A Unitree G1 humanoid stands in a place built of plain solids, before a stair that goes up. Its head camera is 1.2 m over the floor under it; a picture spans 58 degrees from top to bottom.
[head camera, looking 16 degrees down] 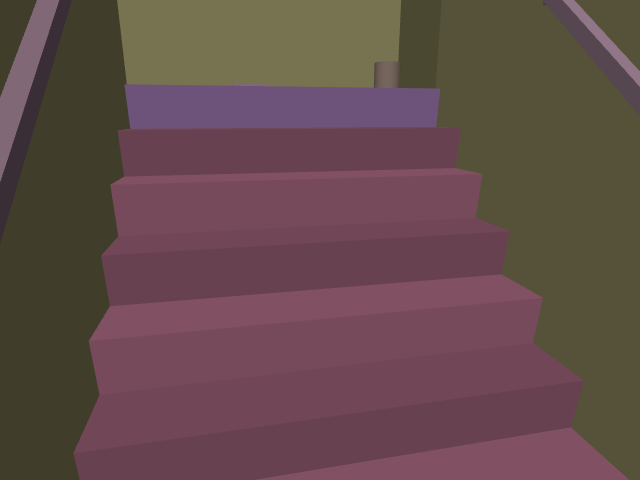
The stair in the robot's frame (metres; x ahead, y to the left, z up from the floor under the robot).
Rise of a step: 0.19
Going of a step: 0.23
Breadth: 1.50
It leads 12 degrees to the left of straight ahead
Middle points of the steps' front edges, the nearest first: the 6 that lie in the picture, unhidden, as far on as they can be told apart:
1.06 -0.11 0.38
1.28 -0.06 0.57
1.50 -0.02 0.76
1.73 0.03 0.96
1.94 0.07 1.14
2.17 0.12 1.33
